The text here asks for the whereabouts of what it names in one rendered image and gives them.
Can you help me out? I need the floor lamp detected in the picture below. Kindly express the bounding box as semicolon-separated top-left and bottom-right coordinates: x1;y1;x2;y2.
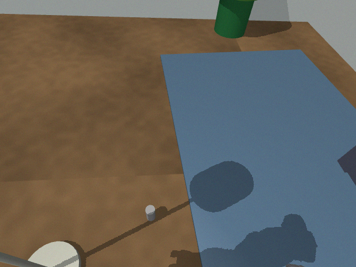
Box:
0;241;81;267

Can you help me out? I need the armchair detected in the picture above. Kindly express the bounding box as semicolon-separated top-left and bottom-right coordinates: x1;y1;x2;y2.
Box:
337;146;356;185

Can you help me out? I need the potted plant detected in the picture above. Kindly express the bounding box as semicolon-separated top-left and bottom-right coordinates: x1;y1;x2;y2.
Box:
214;0;257;38

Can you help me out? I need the can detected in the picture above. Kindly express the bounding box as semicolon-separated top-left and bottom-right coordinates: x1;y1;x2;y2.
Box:
145;205;156;221

